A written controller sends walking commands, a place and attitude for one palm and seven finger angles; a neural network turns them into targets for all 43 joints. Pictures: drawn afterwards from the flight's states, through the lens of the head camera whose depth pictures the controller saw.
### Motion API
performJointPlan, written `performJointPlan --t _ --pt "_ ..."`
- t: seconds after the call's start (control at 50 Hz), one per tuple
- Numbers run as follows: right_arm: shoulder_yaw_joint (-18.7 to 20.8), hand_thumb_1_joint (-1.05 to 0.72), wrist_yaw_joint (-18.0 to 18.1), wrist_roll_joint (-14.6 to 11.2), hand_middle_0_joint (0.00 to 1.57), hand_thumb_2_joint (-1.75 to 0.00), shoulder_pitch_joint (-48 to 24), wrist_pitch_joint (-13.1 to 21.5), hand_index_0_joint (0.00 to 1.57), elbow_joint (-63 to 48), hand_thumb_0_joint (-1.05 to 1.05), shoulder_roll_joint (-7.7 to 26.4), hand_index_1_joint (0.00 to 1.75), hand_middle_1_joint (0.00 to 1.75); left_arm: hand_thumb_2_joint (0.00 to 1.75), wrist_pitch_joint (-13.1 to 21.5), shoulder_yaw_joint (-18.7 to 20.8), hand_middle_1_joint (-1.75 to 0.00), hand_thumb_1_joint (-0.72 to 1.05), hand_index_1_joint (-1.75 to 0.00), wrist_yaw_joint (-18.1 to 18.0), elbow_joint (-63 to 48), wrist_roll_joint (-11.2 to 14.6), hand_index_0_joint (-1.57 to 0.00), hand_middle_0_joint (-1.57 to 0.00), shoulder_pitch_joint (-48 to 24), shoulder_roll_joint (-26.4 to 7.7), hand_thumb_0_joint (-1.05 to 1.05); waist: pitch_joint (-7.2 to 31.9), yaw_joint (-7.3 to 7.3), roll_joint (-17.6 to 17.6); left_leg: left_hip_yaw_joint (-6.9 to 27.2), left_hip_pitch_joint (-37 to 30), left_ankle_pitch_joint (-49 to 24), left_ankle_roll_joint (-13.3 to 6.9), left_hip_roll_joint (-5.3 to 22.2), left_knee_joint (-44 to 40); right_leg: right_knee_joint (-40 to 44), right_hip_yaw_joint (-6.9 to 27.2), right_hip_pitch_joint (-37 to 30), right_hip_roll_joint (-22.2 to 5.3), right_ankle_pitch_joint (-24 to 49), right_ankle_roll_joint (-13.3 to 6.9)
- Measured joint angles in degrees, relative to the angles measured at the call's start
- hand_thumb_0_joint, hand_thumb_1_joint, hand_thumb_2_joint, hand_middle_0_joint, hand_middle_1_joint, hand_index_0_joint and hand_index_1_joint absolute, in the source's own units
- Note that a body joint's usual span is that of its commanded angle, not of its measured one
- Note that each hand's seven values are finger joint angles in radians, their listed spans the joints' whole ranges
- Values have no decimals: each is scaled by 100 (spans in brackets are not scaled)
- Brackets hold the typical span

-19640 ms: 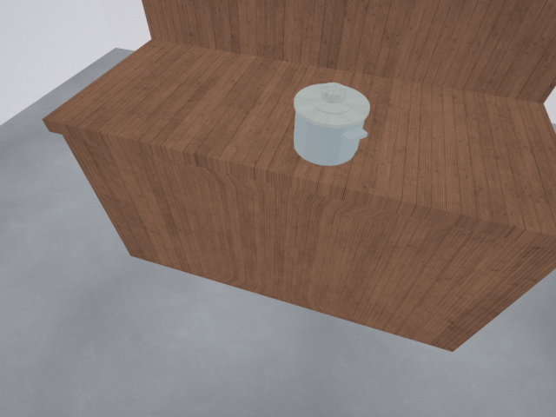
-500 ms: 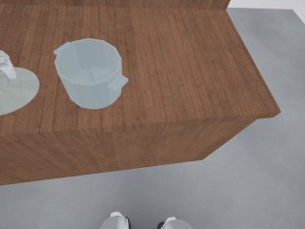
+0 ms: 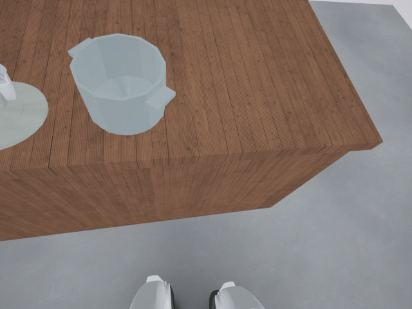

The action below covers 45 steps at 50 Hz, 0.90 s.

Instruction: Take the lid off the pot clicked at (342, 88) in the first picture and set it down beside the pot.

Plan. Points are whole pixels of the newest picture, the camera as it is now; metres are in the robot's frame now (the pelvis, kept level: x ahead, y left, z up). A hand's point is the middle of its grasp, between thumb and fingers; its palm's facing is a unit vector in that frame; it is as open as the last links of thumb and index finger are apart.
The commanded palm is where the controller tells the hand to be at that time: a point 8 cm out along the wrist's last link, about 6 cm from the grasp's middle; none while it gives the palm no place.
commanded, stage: lower the lid onto the table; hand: left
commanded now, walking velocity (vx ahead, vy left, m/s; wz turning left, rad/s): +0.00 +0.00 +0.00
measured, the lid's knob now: out of the picture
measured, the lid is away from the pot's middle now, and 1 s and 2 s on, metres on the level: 0.24 0.24 0.24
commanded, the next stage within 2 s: open the fingers wide in 0.56 s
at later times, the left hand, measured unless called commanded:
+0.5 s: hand out of the picture +0.48 +0.36 +0.05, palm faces -0.49 -0.14 -0.86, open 8.4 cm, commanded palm +0.56 +0.35 +0.10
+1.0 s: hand out of the picture +0.47 +0.36 +0.05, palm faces -0.44 -0.12 -0.89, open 8.4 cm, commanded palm +0.50 +0.34 +0.10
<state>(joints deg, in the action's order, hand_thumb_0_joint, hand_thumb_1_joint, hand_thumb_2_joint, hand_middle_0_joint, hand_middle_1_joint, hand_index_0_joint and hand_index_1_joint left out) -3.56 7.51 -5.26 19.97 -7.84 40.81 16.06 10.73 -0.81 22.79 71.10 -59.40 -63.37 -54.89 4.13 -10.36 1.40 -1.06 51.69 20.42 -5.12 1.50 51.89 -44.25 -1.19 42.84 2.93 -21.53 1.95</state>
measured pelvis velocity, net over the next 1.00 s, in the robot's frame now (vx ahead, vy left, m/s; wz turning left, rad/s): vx -0.01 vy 0.01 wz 0.01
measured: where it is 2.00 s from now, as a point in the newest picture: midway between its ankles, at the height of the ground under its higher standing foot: outside the picture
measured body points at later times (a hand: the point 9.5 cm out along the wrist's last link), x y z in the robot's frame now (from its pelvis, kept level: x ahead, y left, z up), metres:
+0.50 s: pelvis -0.01 +0.01 -0.01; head +0.13 +0.05 +0.41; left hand +0.50 +0.37 +0.10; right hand -0.02 -0.27 -0.11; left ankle +0.04 +0.06 -0.69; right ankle -0.01 -0.16 -0.69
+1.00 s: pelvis -0.01 +0.01 -0.01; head +0.12 +0.06 +0.42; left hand +0.49 +0.37 +0.10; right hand -0.01 -0.27 -0.11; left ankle +0.04 +0.06 -0.69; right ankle -0.01 -0.16 -0.69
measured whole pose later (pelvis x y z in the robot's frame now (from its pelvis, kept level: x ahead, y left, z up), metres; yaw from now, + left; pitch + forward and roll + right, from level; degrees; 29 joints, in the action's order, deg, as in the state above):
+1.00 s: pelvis -0.01 +0.01 -0.01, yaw +0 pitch +21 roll -7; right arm -2.4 4.8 -4.5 19.6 -12.2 38.6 15.4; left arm 9.1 0.2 18.7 65.3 -60.1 -60.8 -52.0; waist 4.5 -9.2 1.6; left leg -0.7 54.8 20.3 -5.9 0.8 54.0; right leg -46.7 -1.5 45.8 2.5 -22.0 0.9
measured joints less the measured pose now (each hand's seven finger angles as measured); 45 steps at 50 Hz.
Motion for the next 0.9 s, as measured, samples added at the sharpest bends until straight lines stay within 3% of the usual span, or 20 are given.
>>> performJointPlan --t 0.66,0.74,0.9 --pt "-154 -90 -2 -50 21 -89 -16 -133 21 -201 0 -33 30 30 82 -187 -266 -98 14 -98 -38 162 -26 -59 -56 -557 -146 1 48 -115 30 26 597 121 -83 -2 491 -471 -30 568 5 -133 19" --pt "2 -90 -133 47 21 -89 62 -307 21 -320 0 -61 30 30 83 -93 203 -98 15 -97 -162 -425 -56 -58 -55 79 -51 1 61 -22 74 -15 538 112 -80 -3 447 -451 11 534 2 -127 -49" --pt "79 -90 -250 64 21 -89 -6 -488 21 -230 0 -104 30 30 83 -83 237 -96 21 -95 -318 -601 -15 -52 -50 267 198 0 28 106 29 9 364 29 -86 -55 289 -320 -14 356 -38 -79 -68"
